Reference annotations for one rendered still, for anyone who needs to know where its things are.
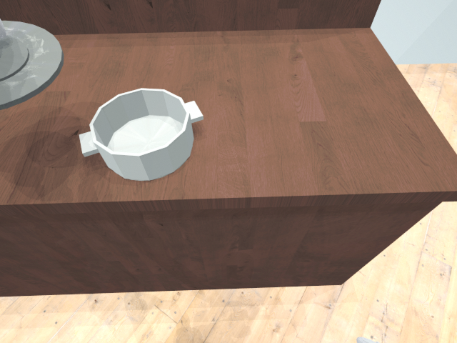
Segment lid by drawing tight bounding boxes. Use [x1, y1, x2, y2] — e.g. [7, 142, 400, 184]
[0, 21, 64, 110]

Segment pot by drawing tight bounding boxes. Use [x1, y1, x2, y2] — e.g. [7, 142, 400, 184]
[79, 88, 204, 181]

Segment table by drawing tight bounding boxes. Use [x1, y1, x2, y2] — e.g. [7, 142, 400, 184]
[0, 0, 457, 297]

